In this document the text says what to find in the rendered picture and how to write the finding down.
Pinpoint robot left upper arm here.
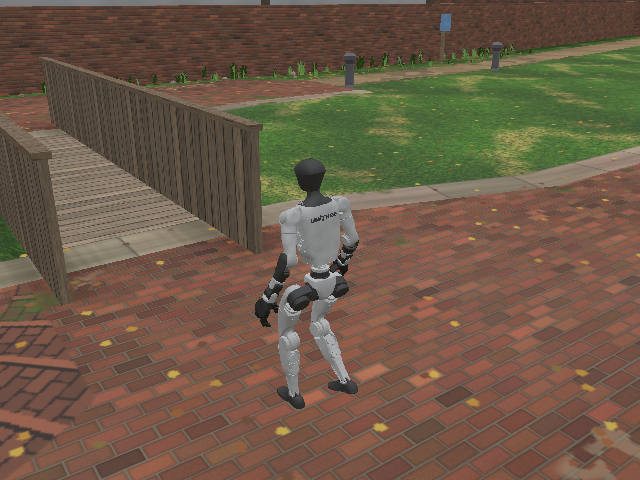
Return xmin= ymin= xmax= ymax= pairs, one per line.
xmin=279 ymin=206 xmax=300 ymax=268

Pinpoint right robot foot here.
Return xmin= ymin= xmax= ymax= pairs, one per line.
xmin=328 ymin=378 xmax=358 ymax=394

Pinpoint left robot hand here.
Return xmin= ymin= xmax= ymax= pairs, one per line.
xmin=255 ymin=297 xmax=279 ymax=327

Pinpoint right robot hand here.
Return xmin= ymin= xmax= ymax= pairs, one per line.
xmin=329 ymin=259 xmax=348 ymax=276

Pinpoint right robot shin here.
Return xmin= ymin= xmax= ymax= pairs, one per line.
xmin=314 ymin=319 xmax=350 ymax=384

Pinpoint robot right forearm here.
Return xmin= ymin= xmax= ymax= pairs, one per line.
xmin=337 ymin=240 xmax=359 ymax=266

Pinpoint robot left forearm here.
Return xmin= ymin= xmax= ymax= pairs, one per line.
xmin=262 ymin=253 xmax=290 ymax=303

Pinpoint robot right upper arm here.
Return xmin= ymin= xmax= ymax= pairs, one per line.
xmin=330 ymin=196 xmax=359 ymax=246

